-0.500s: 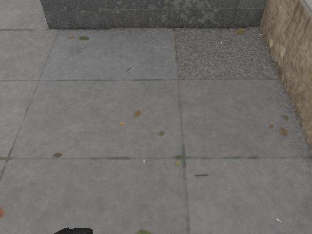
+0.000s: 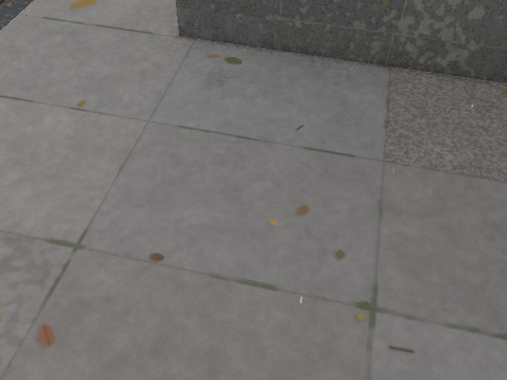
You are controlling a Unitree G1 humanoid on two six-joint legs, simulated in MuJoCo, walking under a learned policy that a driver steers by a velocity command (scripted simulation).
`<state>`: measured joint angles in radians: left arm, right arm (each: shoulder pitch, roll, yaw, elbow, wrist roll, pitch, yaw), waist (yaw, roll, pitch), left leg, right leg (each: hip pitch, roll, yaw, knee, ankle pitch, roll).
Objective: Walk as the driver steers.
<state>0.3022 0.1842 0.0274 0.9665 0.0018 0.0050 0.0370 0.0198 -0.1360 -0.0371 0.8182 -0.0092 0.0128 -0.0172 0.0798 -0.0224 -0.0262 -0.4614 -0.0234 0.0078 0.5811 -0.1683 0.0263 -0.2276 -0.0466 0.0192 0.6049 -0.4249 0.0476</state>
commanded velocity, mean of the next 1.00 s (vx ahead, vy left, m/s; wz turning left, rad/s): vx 0.01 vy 0.00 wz -0.19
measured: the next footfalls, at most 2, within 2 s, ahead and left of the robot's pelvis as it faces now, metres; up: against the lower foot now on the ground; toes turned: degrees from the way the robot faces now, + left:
left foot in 0.74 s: +0.11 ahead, +0.08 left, +0.00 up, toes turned -15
right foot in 1.40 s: +0.11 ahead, -0.17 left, +0.00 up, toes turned -8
